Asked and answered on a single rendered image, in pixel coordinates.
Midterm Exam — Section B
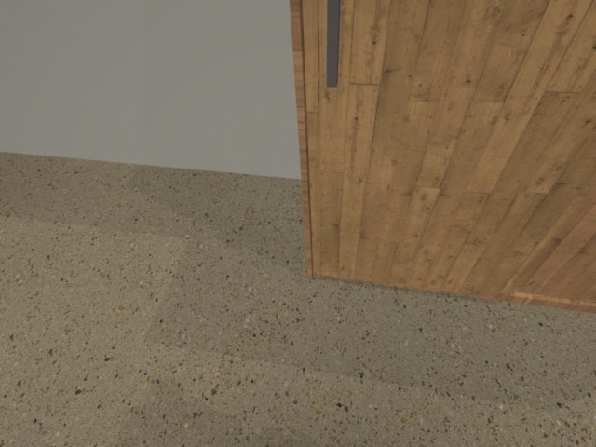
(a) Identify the wardrobe door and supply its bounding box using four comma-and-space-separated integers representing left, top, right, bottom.
303, 0, 596, 299
509, 185, 596, 302

